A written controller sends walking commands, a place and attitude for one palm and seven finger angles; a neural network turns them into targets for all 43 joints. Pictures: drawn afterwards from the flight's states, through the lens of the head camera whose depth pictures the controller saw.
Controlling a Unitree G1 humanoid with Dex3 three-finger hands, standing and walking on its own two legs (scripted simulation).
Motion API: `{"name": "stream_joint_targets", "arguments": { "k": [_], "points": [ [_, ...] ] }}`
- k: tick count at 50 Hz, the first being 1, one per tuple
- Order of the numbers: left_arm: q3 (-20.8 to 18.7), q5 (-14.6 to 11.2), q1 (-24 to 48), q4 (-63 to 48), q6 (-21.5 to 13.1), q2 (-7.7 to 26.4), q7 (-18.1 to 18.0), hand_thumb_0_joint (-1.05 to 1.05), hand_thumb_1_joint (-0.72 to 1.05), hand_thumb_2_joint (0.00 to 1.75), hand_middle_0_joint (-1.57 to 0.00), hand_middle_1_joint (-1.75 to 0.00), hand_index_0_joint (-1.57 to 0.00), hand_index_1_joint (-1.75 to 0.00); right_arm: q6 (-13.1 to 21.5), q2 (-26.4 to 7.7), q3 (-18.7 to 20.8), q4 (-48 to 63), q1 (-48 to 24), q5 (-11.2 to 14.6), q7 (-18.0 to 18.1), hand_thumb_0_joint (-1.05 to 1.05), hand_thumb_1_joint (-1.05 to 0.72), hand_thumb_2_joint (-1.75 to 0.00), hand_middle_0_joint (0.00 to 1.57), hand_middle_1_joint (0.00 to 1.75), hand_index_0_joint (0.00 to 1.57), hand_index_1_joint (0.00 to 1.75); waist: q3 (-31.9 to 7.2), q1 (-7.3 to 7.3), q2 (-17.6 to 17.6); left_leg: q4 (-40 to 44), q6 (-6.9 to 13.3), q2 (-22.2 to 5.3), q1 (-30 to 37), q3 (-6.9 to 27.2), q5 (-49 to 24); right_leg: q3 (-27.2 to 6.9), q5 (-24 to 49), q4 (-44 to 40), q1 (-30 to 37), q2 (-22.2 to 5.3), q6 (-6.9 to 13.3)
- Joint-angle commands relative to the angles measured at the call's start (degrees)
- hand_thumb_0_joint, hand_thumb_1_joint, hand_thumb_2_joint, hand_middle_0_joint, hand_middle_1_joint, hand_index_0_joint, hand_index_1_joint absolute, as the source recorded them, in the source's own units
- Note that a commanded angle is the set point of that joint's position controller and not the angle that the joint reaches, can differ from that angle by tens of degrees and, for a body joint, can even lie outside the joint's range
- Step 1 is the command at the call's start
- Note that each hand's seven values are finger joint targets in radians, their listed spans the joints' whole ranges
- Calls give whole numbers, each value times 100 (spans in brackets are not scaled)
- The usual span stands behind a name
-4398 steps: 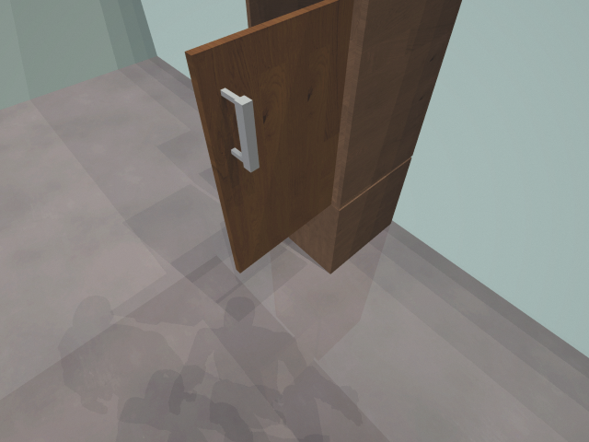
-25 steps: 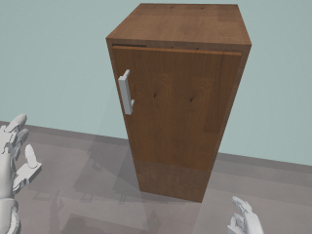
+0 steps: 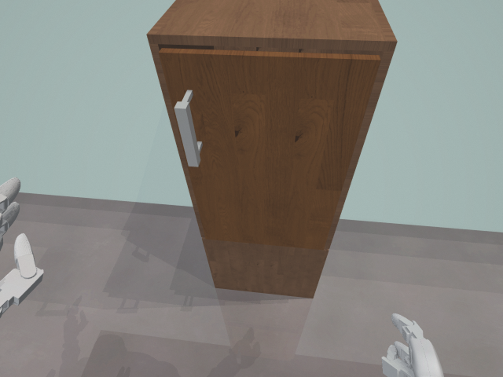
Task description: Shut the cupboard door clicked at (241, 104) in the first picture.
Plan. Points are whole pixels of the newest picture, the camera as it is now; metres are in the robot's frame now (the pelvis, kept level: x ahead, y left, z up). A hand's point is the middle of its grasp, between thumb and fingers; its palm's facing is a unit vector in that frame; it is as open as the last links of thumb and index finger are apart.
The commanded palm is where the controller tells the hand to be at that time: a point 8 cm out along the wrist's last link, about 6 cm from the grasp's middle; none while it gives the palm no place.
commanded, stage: step back with the hand held close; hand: left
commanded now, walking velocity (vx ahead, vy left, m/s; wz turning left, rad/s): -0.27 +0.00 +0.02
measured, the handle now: (191, 129) +0.53 +0.16 +0.11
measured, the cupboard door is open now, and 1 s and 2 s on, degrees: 0 0 0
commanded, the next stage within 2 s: stop stepping back and stand still in 0.92 s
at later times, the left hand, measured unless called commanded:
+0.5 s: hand out of the picture +0.11 +0.27 +0.17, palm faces +0.50 -0.75 -0.43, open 7.4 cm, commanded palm +0.05 +0.30 +0.18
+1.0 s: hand out of the picture +0.00 +0.28 +0.18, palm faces +0.58 -0.70 -0.40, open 7.4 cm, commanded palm -0.06 +0.30 +0.18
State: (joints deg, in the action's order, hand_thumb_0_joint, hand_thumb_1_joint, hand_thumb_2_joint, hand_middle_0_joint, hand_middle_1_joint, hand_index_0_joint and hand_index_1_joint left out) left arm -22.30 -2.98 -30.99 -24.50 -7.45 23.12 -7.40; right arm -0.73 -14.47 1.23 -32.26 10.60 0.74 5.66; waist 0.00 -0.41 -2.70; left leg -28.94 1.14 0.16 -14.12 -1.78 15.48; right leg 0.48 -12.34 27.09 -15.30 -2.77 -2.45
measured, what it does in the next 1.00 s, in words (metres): walks backwards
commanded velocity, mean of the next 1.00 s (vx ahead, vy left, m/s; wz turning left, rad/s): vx -0.34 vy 0.00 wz -0.07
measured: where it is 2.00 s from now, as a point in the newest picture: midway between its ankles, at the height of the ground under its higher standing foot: outside the picture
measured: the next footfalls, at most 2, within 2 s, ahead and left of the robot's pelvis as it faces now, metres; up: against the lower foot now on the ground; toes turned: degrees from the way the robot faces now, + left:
right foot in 1.12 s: -0.22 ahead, -0.15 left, +0.00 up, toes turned +3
left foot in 1.28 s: -0.14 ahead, +0.08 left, +0.00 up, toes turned +1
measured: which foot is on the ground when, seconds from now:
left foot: down 0.00-1.00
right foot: down 0.00-0.86, up 0.88-1.00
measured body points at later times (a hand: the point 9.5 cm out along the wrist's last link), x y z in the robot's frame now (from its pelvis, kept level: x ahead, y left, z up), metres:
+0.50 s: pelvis -0.08 +0.00 -0.01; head -0.08 +0.01 +0.44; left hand +0.08 +0.31 +0.19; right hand +0.07 -0.24 -0.09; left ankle +0.00 +0.10 -0.74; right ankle +0.02 -0.15 -0.73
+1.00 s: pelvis -0.17 -0.02 -0.01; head -0.16 +0.01 +0.44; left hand -0.03 +0.31 +0.20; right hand +0.03 -0.22 -0.08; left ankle -0.07 +0.10 -0.74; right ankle -0.16 -0.15 -0.68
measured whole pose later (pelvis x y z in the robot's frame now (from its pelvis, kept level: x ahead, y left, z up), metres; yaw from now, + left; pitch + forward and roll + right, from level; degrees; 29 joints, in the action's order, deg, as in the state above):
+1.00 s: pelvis -0.17 -0.02 -0.01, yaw +6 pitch +0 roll -4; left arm -27.4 -2.5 -27.8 -29.9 -15.2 24.2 -10.2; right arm 8.5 -9.5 1.4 -36.3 11.4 -0.5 3.1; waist 0.3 -0.9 -0.9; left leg -35.6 1.5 -4.9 -27.8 -1.8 8.5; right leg -1.0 -26.6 57.9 -27.0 4.9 -1.5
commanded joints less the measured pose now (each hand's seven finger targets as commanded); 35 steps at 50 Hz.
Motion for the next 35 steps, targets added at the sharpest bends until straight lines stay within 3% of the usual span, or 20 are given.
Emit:
{"name": "stream_joint_targets", "arguments": {
  "k": [1, 2, 4, 7, 8, 11, 12, 13, 16, 17, 18, 22, 23, 26, 27, 28, 30, 32, 33, 35],
  "points": [
    [-943, -42, 98, -1267, -379, 1128, -197, 0, 90, 90, -20, -30, -20, -30, 238, -585, 209, 1015, -453, 2, 63, 0, -90, -90, 20, 30, 20, 30, -1010, -37, -62, 550, 21, -543, -402, 368, -2101, -7, 2075, 307, 1000, -5, 175],
    [-1041, -18, 99, -1291, -401, 1229, -206, 0, 90, 90, -20, -30, -20, -30, 254, -625, 232, 1002, -488, -19, 78, 0, -90, -90, 20, 30, 20, 30, -1005, -59, -231, 609, 49, -548, -520, 367, -1866, -34, 1965, 312, 1023, 22, 165],
    [-860, -9, 158, -1292, -425, 1040, -209, 0, 90, 90, -20, -30, -20, -30, 287, -599, 195, 1022, -427, 0, 56, 0, -90, -90, 20, 30, 20, 30, -796, -21, -187, 703, 92, -591, -965, 422, -1237, -62, 1575, 364, 1033, 33, 154],
    [-1020, 72, 226, -1234, -522, 1156, -241, 0, 90, 90, -20, -30, -20, -30, 377, -676, 218, 997, -373, -8, 59, 0, -90, -90, 20, 30, 20, 30, -563, -25, -358, 1016, 236, -674, -1916, 583, 313, -101, 1001, 551, 1321, 144, 123],
    [-894, 80, 244, -1270, -566, 1004, -241, 0, 90, 90, -20, -30, -20, -30, 407, -618, 181, 1012, -347, 1, 49, 0, -90, -90, 20, 30, 20, 30, -508, 5, -383, 1067, 278, -689, -2215, 633, 745, -114, 895, 648, 1422, 120, 133],
    [-929, 157, 391, -1271, -678, 1001, -272, 0, 90, 90, -20, -30, -20, -30, 537, -634, 190, 991, -254, 13, 30, 0, -90, -90, 20, 30, 20, 30, -387, 31, -211, 972, 339, -633, -2716, 636, 1822, -267, 400, 623, 1400, 93, 154],
    [-1057, 181, 478, -1330, -726, 1171, -286, 0, 90, 90, -20, -30, -20, -30, 576, -680, 199, 977, -267, -15, 48, 0, -90, -90, 20, 30, 20, 30, -318, 27, -210, 937, 339, -608, -2754, 668, 2009, -342, 95, 489, 1262, 99, 159],
    [-908, 194, 516, -1316, -763, 1007, -293, 0, 90, 90, -20, -30, -20, -30, 616, -604, 167, 957, -229, -13, 44, 0, -90, -90, 20, 30, 20, 30, -275, 52, -122, 797, 326, -562, -2727, 639, 2037, -398, -149, 376, 1097, 29, 191],
    [-906, 214, 653, -1351, -858, 1043, -348, 0, 90, 90, -20, -30, -20, -30, 741, -602, 177, 854, -128, -43, 14, 0, -90, -90, 20, 30, 20, 30, -252, 78, 127, 356, 222, -363, -2345, 555, 1970, -670, -978, -173, 441, -136, 308],
    [-1040, 218, 710, -1418, -882, 1245, -371, 0, 90, 90, -20, -30, -20, -30, 767, -645, 194, 813, -151, -74, 29, 0, -90, -90, 20, 30, 20, 30, -242, 74, 71, 296, 177, -330, -2088, 519, 1894, -734, -1222, -347, 142, -143, 331],
    [-843, 196, 725, -1466, -918, 1034, -374, 0, 90, 90, -20, -30, -20, -30, 800, -546, 140, 786, -115, -61, 16, 0, -90, -90, 20, 30, 20, 30, -295, 105, 105, 297, 147, -316, -1927, 544, 1719, -622, -1245, -370, 23, -185, 343],
    [-1079, 213, 645, -1507, -1014, 1276, -442, 0, 90, 90, -20, -30, -20, -30, 922, -654, 178, 720, -109, -64, 43, 0, -90, -90, 20, 30, 20, 30, -377, 88, -320, 786, 196, -497, -2116, 750, 1966, -354, -1205, -72, 296, 123, 219],
    [-960, 208, 567, -1558, -1041, 1102, -432, 0, 90, 90, -20, -30, -20, -30, 942, -599, 144, 734, -96, -61, 39, 0, -90, -90, 20, 30, 20, 30, -450, 85, -455, 965, 238, -601, -2311, 862, 1921, -234, -844, 231, 599, 209, 200],
    [-1108, 216, 262, -1395, -1103, 1119, -409, 0, 90, 90, -20, -30, -20, -30, 1025, -649, 200, 731, -122, -37, 22, 0, -90, -90, 20, 30, 20, 30, -690, 30, -570, 1129, 365, -817, -2952, 969, 1892, -225, 271, 936, 1498, 424, 131],
    [-1217, 236, 158, -1272, -1129, 1213, -383, 0, 90, 90, -20, -30, -20, -30, 1055, -709, 232, 752, -170, -40, 21, 0, -90, -90, 20, 30, 20, 30, -655, 14, -694, 1254, 415, -886, -3213, 1017, 2195, -250, 302, 1064, 1697, 502, 110],
    [-1097, 257, 222, -1305, -1161, 1045, -353, 0, 90, 90, -20, -30, -20, -30, 1064, -673, 200, 784, -148, -47, 7, 0, -90, -90, 20, 30, 20, 30, -525, 32, -743, 1318, 485, -961, -3648, 1067, 2493, -280, 333, 1322, 1904, 526, 102],
    [-1186, 336, 375, -1238, -1209, 1095, -328, 0, 90, 90, -20, -30, -20, -30, 1091, -724, 244, 783, -142, -55, -13, 0, -90, -90, 20, 30, 20, 30, -299, 23, -771, 1194, 584, -1021, -4294, 1058, 3015, -464, 340, 1608, 2126, 585, 109],
    [-1383, 372, 432, -1216, -1254, 1287, -297, 0, 90, 90, -20, -30, -20, -30, 1123, -740, 309, 797, -190, -72, -22, 0, -90, -90, 20, 30, 20, 30, -224, 20, -487, 751, 544, -892, -4203, 856, 3168, -880, 176, 1389, 1752, 491, 202],
    [-1246, 312, 373, -1240, -1246, 1141, -282, 0, 90, 90, -20, -30, -20, -30, 1122, -592, 280, 777, -86, -52, -53, 0, -90, -90, 20, 30, 20, 30, -226, 54, 36, 184, 377, -609, -3654, 604, 2769, -1208, 109, 920, 1066, 209, 333],
    [-1194, 217, 476, -1348, -1182, 1212, -304, 0, 90, 90, -20, -30, -20, -30, 1072, -475, 285, 662, -61, -98, -150, 0, -90, -90, 20, 30, 20, 30, -221, 74, 899, -1150, 23, -136, -2340, 242, 2100, -2278, -1129, -507, -646, -627, 725]
  ]
}}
